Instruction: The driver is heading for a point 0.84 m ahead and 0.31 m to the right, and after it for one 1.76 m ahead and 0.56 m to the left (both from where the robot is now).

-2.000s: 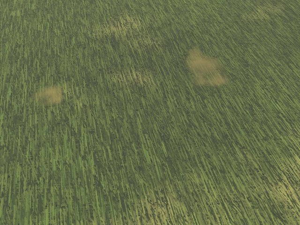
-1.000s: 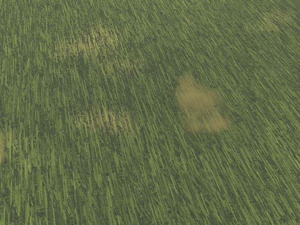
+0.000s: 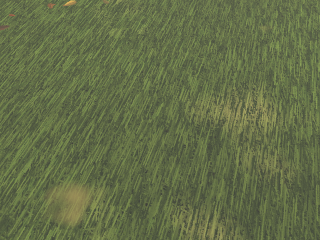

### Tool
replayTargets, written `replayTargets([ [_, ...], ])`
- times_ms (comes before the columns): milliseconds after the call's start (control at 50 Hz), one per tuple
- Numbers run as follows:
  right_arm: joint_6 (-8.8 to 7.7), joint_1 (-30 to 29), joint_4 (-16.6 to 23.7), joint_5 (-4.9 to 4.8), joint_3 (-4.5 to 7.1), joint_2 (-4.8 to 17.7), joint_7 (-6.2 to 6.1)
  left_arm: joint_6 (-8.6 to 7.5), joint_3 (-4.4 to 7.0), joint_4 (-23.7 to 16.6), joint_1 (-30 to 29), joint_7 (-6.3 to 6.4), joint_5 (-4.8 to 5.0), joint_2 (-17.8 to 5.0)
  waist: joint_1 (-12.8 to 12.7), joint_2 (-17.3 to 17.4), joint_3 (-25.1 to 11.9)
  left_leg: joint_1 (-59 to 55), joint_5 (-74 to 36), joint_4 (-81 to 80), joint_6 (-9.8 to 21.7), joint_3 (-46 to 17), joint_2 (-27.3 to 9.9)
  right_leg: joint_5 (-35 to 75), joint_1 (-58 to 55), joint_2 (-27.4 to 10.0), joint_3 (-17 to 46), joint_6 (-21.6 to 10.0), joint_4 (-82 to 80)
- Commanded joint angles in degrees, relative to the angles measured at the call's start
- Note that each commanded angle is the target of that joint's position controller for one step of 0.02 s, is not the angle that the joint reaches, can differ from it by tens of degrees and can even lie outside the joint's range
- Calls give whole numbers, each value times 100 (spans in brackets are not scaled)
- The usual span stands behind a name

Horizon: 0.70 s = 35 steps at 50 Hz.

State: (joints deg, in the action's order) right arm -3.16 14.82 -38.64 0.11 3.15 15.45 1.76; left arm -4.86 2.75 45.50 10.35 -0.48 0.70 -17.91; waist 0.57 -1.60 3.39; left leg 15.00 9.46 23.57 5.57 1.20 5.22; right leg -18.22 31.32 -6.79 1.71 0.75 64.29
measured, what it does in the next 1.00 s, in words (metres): walks ahead, turning right: right foot, then left foot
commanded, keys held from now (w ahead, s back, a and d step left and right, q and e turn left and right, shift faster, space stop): e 1.00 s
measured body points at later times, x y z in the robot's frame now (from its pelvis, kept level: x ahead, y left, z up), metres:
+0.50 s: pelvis +0.18 -0.05 -0.01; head +0.23 -0.07 +0.44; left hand +0.37 +0.20 -0.10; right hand +0.29 -0.34 -0.12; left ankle +0.19 +0.10 -0.68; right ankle +0.26 -0.14 -0.74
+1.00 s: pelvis +0.22 +0.00 +0.00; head +0.26 +0.00 +0.45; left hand +0.50 +0.17 -0.10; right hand +0.20 -0.31 -0.09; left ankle +0.29 +0.10 -0.74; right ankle +0.15 -0.13 -0.68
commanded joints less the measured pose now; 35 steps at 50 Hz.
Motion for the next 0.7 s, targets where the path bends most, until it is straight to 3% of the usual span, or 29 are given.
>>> replayTargets([
  [20,-196,-254,286,44,204,804,-71,94,123,-132,433,51,-76,-418,-247,376,-461,-347,-3088,-1144,1014,-1034,-1622,538,232,-131,26,221,-437],
  [100,-148,-231,41,103,163,752,-188,71,14,-199,-66,-16,-53,-148,-18,500,-402,-241,-3342,-1097,583,8,-1213,2185,-210,84,-144,197,-2088],
  [140,-127,-74,-124,132,164,803,-212,52,9,-274,-288,-80,-19,-151,138,495,-460,-457,-3120,-1083,526,76,-1350,2717,-424,233,-125,129,-2585],
  [180,-76,-114,-238,107,190,870,-232,62,56,-373,-386,-139,-4,-286,159,552,-423,-858,-3084,-892,512,60,-1556,2472,-286,305,-60,37,-2812],
  [240,86,-244,-319,-23,246,946,-328,77,152,-557,-370,-252,-82,-488,67,638,-412,-1433,-3505,-137,403,-37,-1804,1435,-33,442,-195,-185,-3038],
  [280,197,-374,-273,-89,249,907,-428,65,299,-417,442,-271,-113,-708,-339,480,-777,-1317,-3844,1187,81,166,-1505,1801,-1025,754,-373,-431,-3645],
  [300,186,-184,-165,35,218,860,-462,70,433,-431,854,-198,-131,-1168,-426,-263,-1259,-623,-2548,2620,-324,432,-992,4308,-2124,144,610,-790,-3695],
  [320,149,466,-52,229,64,358,-385,113,470,-546,817,-128,-179,-1537,39,-1482,-1861,1428,2494,4645,-791,288,105,6157,-3896,-1255,2718,-2010,-3583],
  [340,125,384,-152,125,57,603,-290,154,368,-655,892,-111,-173,-1111,-266,-996,-2636,1814,2953,5375,-792,-758,80,4964,-4200,-1363,3407,-2323,-3963],
  [360,155,-29,-62,-54,112,801,-260,194,336,-807,521,-95,-126,-926,-312,-577,-2145,2137,2573,5529,-743,-851,-173,3874,-3759,-1131,2898,-2121,-4123],
  [380,210,-300,-28,-46,118,799,-295,261,294,-862,255,-53,-34,-752,-252,-87,-1646,2263,2189,5266,-742,-776,-365,2869,-3177,-896,2535,-1840,-4297],
  [400,282,-478,-6,7,141,822,-349,331,251,-918,74,-3,11,-638,-189,70,-1243,2192,1916,4860,-765,-749,-518,2164,-2516,-763,2336,-1671,-4495],
  [440,377,-465,40,16,146,725,-392,433,261,-1003,-120,53,-70,-657,22,-323,-906,1621,1628,3896,-798,-645,-522,1399,-1652,-320,2042,-1434,-4769],
  [480,355,-360,-26,13,113,574,-422,488,329,-1064,-70,116,-115,-778,12,-526,-983,1349,1562,3193,-901,-553,-402,1622,-1554,-181,1904,-1426,-4758],
  [540,330,-407,-73,18,104,553,-429,552,406,-1146,-71,207,-52,-916,-60,-522,-1190,1076,1137,2556,-1004,-630,-376,1249,-1515,-118,1965,-1372,-4690],
  [660,192,-536,-35,-42,158,617,-332,718,429,-1276,-123,225,-32,-877,-163,-769,-1033,707,934,1412,-895,-671,-294,425,-1531,-21,2544,-1179,-4586],
  [700,119,-256,-130,-56,197,625,-280,773,421,-1322,-236,237,27,-841,32,-776,-996,110,391,349,-736,-536,-279,513,-1405,151,2562,-1000,-4331],
])
Velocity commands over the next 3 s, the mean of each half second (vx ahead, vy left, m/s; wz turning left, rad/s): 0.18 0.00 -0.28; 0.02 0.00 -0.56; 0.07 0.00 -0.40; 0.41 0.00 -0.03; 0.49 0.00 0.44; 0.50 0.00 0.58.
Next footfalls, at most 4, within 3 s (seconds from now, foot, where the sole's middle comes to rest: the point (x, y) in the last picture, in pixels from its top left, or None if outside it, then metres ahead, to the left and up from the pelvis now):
0.28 right None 0.30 -0.15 -0.78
0.72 left None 0.32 0.08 -0.78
1.16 right None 0.17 -0.14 -0.78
1.62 left None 0.36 0.00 -0.78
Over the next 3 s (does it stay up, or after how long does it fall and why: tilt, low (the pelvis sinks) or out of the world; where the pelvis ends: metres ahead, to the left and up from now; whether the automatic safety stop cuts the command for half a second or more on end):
stays up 0.83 -0.42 0.00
